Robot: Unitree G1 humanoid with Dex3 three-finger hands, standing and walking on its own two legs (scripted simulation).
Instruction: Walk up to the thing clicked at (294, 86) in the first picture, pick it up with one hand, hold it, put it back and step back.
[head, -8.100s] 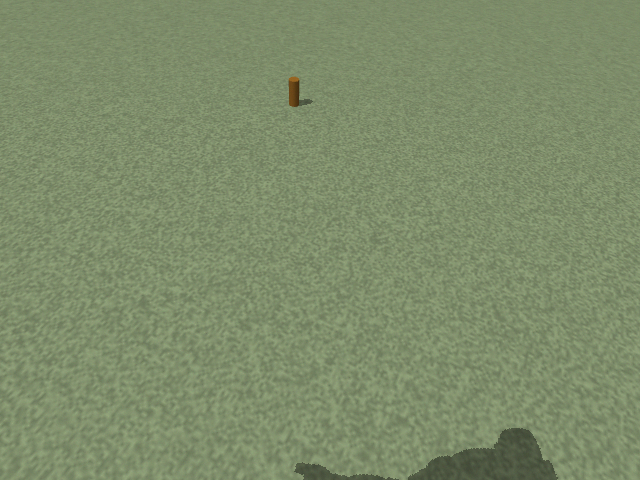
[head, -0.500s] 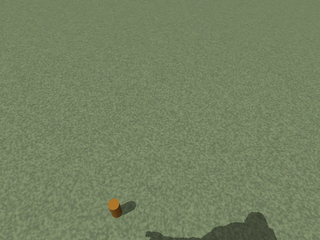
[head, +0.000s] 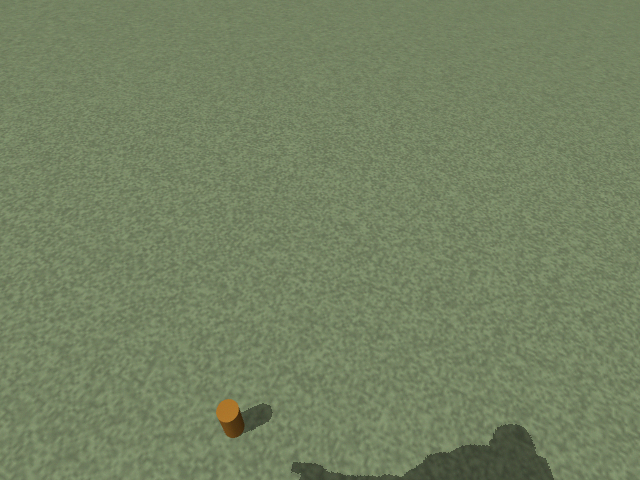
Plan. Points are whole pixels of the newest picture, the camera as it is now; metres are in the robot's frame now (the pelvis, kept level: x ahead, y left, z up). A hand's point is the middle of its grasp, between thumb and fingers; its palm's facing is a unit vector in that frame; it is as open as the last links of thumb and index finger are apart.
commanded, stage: stand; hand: left
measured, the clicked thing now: (231, 419) +0.38 +0.22 -0.71
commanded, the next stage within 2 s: go down in 0.56 s
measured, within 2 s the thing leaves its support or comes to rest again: neither
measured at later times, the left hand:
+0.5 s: hand out of the picture +0.07 +0.26 -0.16, palm faces -0.03 -0.94 -0.34, open 7.4 cm
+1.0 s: hand out of the picture +0.15 +0.27 -0.18, palm faces +0.06 -0.95 -0.32, open 13.3 cm
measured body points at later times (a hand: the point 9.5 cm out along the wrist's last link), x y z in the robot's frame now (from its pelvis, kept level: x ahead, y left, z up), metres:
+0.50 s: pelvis +0.00 +0.00 +0.00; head +0.01 +0.01 +0.45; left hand +0.07 +0.30 -0.14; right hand +0.07 -0.30 -0.13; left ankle -0.01 +0.13 -0.75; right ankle -0.01 -0.13 -0.75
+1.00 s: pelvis -0.02 +0.00 -0.03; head +0.05 +0.02 +0.41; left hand +0.15 +0.32 -0.16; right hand +0.07 -0.26 -0.15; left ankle -0.01 +0.13 -0.75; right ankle -0.01 -0.13 -0.75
